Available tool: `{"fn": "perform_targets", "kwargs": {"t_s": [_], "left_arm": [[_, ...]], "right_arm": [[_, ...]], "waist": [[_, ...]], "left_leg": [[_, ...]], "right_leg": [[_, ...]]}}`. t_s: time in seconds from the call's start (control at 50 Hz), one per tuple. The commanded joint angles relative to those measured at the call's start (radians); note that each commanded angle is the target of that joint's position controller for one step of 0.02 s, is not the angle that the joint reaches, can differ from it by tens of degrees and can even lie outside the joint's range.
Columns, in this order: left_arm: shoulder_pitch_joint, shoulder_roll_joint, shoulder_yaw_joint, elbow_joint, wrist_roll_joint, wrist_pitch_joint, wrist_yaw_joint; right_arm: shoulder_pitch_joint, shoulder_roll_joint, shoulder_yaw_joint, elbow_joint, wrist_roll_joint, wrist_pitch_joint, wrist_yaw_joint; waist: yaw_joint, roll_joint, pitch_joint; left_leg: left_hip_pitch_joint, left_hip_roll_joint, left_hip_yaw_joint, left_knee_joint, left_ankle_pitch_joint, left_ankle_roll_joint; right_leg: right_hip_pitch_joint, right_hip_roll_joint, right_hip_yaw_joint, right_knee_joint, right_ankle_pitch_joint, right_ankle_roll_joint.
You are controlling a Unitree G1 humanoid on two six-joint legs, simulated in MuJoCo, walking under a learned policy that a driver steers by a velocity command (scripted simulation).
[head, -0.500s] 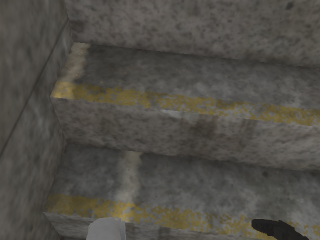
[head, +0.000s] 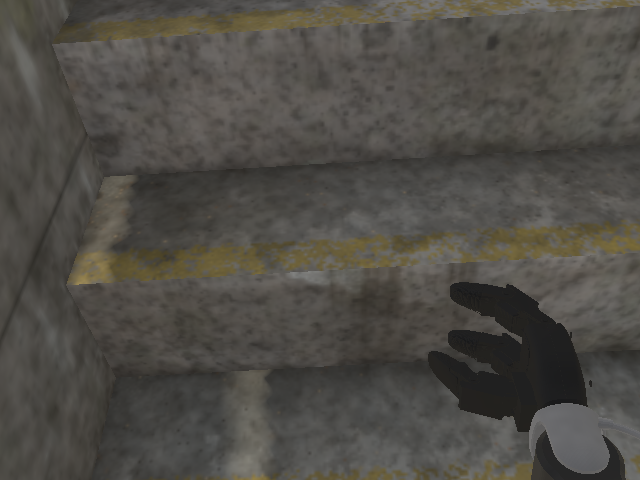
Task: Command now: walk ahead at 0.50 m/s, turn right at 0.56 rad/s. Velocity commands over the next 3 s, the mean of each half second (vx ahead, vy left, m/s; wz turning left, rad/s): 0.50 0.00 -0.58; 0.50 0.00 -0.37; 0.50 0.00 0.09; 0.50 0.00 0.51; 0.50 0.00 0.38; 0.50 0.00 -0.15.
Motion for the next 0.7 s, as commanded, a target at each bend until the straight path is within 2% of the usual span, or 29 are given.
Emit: {"fn": "perform_targets", "kwargs": {"t_s": [0.02, 0.04, 0.06, 0.08, 0.1, 0.14, 0.2, 0.22, 0.24, 0.26, 0.3, 0.32, 0.36, 0.38, 0.4, 0.42, 0.44, 0.46, 0.48, 0.5, 0.52, 0.54, 0.56, 0.58, 0.6, 0.62, 0.64, 0.66, 0.7], "left_arm": [[-0.072, 0.156, 0.034, -0.100, -0.014, -0.067, 0.011], [-0.110, 0.131, 0.028, -0.111, -0.004, -0.080, 0.024], [-0.126, 0.093, 0.028, -0.107, -0.013, -0.077, 0.018], [-0.124, 0.076, 0.025, -0.090, -0.014, -0.074, 0.015], [-0.082, 0.070, 0.022, -0.077, -0.018, -0.083, 0.021], [-0.045, 0.094, 0.040, -0.042, -0.041, -0.097, 0.030], [0.014, 0.076, 0.044, -0.007, -0.033, -0.116, 0.029], [0.052, 0.050, 0.038, 0.026, -0.032, -0.108, 0.030], [0.072, 0.060, 0.041, 0.046, -0.028, -0.112, 0.022], [0.093, 0.045, 0.036, 0.059, -0.035, -0.115, 0.027], [0.062, 0.016, 0.019, 0.082, -0.037, -0.105, 0.031], [0.031, 0.036, 0.015, 0.073, -0.031, -0.094, 0.033], [-0.068, 0.033, 0.004, 0.063, -0.038, -0.079, 0.037], [-0.115, 0.052, 0.011, 0.063, -0.059, -0.067, 0.046], [-0.162, 0.097, 0.026, 0.035, -0.055, -0.035, 0.036], [-0.042, 0.084, 0.031, 0.076, -0.041, -0.016, 0.029], [-0.014, 0.099, 0.029, 0.072, -0.039, -0.024, 0.023], [-0.042, 0.114, 0.035, 0.071, -0.052, -0.038, 0.007], [-0.228, 0.132, 0.048, 0.035, -0.080, -0.070, -0.032], [-0.222, 0.073, 0.038, -0.031, -0.081, -0.082, -0.060], [-0.262, 0.025, 0.042, -0.043, -0.037, -0.069, -0.069], [-0.307, 0.017, 0.043, -0.082, 0.002, -0.035, -0.059], [-0.200, 0.041, 0.046, -0.092, 0.002, -0.003, -0.046], [-0.100, 0.080, 0.043, -0.087, 0.013, 0.030, -0.050], [-0.065, 0.075, 0.023, -0.086, 0.021, 0.056, -0.051], [-0.024, 0.083, 0.017, -0.071, 0.016, 0.063, -0.048], [0.007, 0.113, 0.030, -0.058, -0.002, 0.060, -0.051], [-0.029, 0.114, 0.027, -0.059, -0.026, 0.060, -0.052], [-0.068, 0.085, 0.010, -0.065, -0.052, 0.041, -0.054]], "right_arm": [[-0.202, 0.108, 0.054, -0.164, -0.067, -0.062, 0.048], [-0.261, 0.032, 0.042, -0.200, -0.071, -0.075, 0.055], [-0.220, -0.032, 0.019, -0.147, -0.050, -0.066, 0.051], [-0.151, -0.040, 0.018, -0.089, -0.032, -0.051, 0.054], [-0.121, -0.008, 0.030, -0.074, -0.028, -0.036, 0.046], [-0.078, -0.002, 0.032, -0.041, -0.001, -0.022, 0.038], [-0.141, 0.013, 0.048, -0.082, 0.002, 0.006, 0.028], [-0.158, 0.016, 0.050, -0.083, -0.001, 0.011, 0.028], [-0.202, 0.019, 0.054, -0.105, -0.020, 0.015, 0.033], [-0.217, 0.051, 0.065, -0.116, -0.010, 0.003, 0.027], [-0.260, 0.107, 0.092, -0.153, -0.028, -0.021, 0.048], [-0.294, 0.095, 0.099, -0.188, -0.031, -0.032, 0.051], [-0.249, 0.083, 0.106, -0.186, -0.037, -0.031, 0.064], [-0.202, 0.092, 0.112, -0.185, -0.020, -0.023, 0.058], [-0.062, 0.064, 0.109, -0.148, 0.004, -0.005, 0.056], [-0.008, 0.032, 0.084, -0.106, 0.027, 0.012, 0.043], [0.101, -0.013, 0.047, -0.042, 0.046, 0.014, 0.039], [0.207, -0.050, 0.027, 0.004, 0.029, 0.000, 0.037], [0.410, -0.161, -0.016, 0.044, 0.013, -0.013, 0.013], [0.459, -0.269, -0.046, 0.060, -0.007, -0.021, -0.010], [0.241, -0.252, -0.052, 0.039, 0.007, -0.014, -0.029], [0.043, -0.151, -0.040, -0.003, 0.023, -0.015, -0.018], [-0.091, -0.090, -0.027, 0.004, 0.048, -0.030, -0.004], [-0.134, -0.036, -0.008, 0.009, 0.057, -0.048, 0.005], [-0.125, -0.047, -0.009, 0.044, 0.028, -0.063, 0.012], [-0.103, -0.055, -0.012, 0.056, 0.012, -0.067, 0.031], [-0.127, -0.074, -0.020, 0.057, 0.009, -0.050, 0.037], [-0.114, -0.092, -0.022, 0.068, 0.009, -0.040, 0.052], [-0.002, -0.161, -0.039, 0.111, -0.025, -0.031, 0.074]], "waist": [[-0.058, -0.100, -0.040], [-0.050, 0.005, -0.016], [-0.068, 0.116, 0.007], [-0.062, 0.035, 0.016], [-0.058, 0.047, -0.011], [-0.034, 0.028, -0.071], [-0.013, -0.050, -0.034], [-0.004, -0.080, -0.001], [0.003, -0.068, 0.050], [0.013, -0.079, 0.052], [-0.016, -0.029, 0.038], [-0.019, -0.009, 0.041], [-0.066, 0.007, 0.028], [-0.095, -0.041, 0.009], [-0.148, -0.059, -0.036], [-0.117, -0.121, -0.052], [-0.154, -0.161, -0.131], [-0.214, -0.156, -0.166], [-0.338, -0.140, -0.182], [-0.286, 0.244, -0.294], [-0.208, 0.409, -0.211], [-0.112, 0.265, -0.157], [0.044, 0.179, -0.133], [0.131, 0.031, -0.024], [0.170, -0.049, -0.001], [0.192, -0.086, -0.002], [0.215, -0.054, 0.017], [0.203, -0.053, 0.042], [0.140, 0.024, 0.053]], "left_leg": [[-0.476, -0.122, -0.071, 0.551, 0.263, -0.009], [-0.460, -0.092, -0.137, 0.436, 0.404, -0.001], [-0.409, -0.103, -0.166, 0.347, 0.512, 0.011], [-0.404, -0.145, -0.097, 0.366, 0.501, 0.024], [-0.410, -0.174, -0.068, 0.369, 0.440, 0.027], [-0.440, -0.183, -0.057, 0.304, 0.424, 0.032], [-0.534, -0.207, -0.067, 0.341, 0.273, 0.035], [-0.582, -0.198, -0.074, 0.355, 0.242, 0.033], [-0.695, -0.189, -0.086, 0.384, 0.198, 0.055], [-0.711, -0.189, -0.112, 0.377, 0.157, 0.067], [-0.632, -0.209, -0.090, 0.357, 0.215, 0.080], [-0.533, -0.202, -0.058, 0.208, 0.213, 0.073], [-0.236, -0.200, 0.011, -0.115, 0.343, 0.070], [0.015, -0.198, -0.030, -0.339, 0.244, 0.101], [0.364, -0.255, 0.058, -0.654, 0.029, 0.115], [0.484, -0.322, 0.080, -0.706, -0.243, 0.118], [0.504, -0.383, 0.138, -0.705, -0.256, 0.112], [0.554, -0.388, 0.080, -0.810, -0.178, 0.130], [0.740, -0.184, -0.369, -0.986, -0.269, 0.200], [0.841, -0.003, -0.776, -1.325, -0.587, 0.301], [0.672, 0.121, -1.028, -1.560, -0.544, 0.343], [0.512, 0.158, -0.835, -1.463, -0.209, 0.267], [0.466, 0.205, -0.660, -1.362, -0.133, 0.221], [0.355, 0.225, -0.461, -1.338, -0.072, 0.148], [0.335, 0.175, -0.288, -1.244, 0.028, 0.107], [0.290, 0.142, -0.154, -1.227, -0.020, 0.090], [0.224, 0.133, -0.061, -1.230, -0.017, 0.058], [0.200, 0.116, -0.014, -1.224, -0.057, 0.051], [0.311, 0.097, 0.008, -1.203, -0.139, 0.048]], "right_leg": [[0.173, -0.261, 0.831, -0.274, 0.601, -0.091], [0.092, -0.301, 1.010, -0.400, 0.166, -0.125], [0.070, -0.278, 0.911, -0.400, -0.044, -0.106], [0.085, -0.249, 0.781, -0.359, -0.008, -0.134], [0.159, -0.222, 0.740, -0.326, 0.043, -0.154], [0.322, -0.210, 0.599, -0.233, 0.175, -0.139], [0.402, -0.221, 0.590, -0.230, 0.270, -0.199], [0.394, -0.229, 0.567, -0.232, 0.245, -0.206], [0.411, -0.250, 0.599, -0.264, 0.141, -0.212], [0.394, -0.253, 0.629, -0.289, 0.006, -0.209], [0.289, -0.235, 0.650, -0.370, -0.025, -0.179], [0.206, -0.218, 0.621, -0.444, 0.008, -0.169], [0.040, -0.154, 0.499, -0.508, 0.181, -0.152], [-0.078, -0.155, 0.444, -0.550, 0.348, -0.140], [-0.205, -0.135, 0.324, -0.603, 0.568, -0.134], [-0.160, -0.136, 0.345, -0.524, 0.814, -0.146], [0.020, -0.184, 0.299, -0.386, 1.365, -0.155], [0.108, -0.206, 0.258, -0.208, 1.713, -0.129], [-0.133, -0.148, 0.197, 0.080, 1.724, -0.048], [-0.273, -0.077, 0.145, 0.330, 1.185, -0.002], [-0.408, -0.002, 0.223, 0.784, 0.427, 0.052], [-0.426, 0.055, 0.282, 1.243, 0.313, 0.126], [-0.513, 0.016, 0.304, 1.448, 0.330, 0.128], [-0.513, -0.078, 0.276, 1.357, 0.376, 0.121], [-0.480, -0.037, 0.198, 1.360, 0.446, 0.136], [-0.418, -0.037, 0.132, 1.353, 0.493, 0.134], [-0.326, -0.039, 0.079, 1.279, 0.477, 0.116], [-0.294, -0.034, 0.047, 1.183, 0.485, 0.104], [-0.290, -0.050, 0.024, 0.863, 0.345, 0.093]]}}
Next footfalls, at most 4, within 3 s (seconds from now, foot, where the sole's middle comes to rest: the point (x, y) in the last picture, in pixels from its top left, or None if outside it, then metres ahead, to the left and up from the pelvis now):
0.46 left None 0.13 0.09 -0.53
0.86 right None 0.02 -0.16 -0.76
1.74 left None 0.22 -0.02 -0.54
2.14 right None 0.24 -0.22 -0.54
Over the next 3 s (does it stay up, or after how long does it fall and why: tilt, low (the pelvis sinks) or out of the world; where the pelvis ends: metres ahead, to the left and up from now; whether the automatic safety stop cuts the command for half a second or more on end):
stays up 0.41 -0.03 0.45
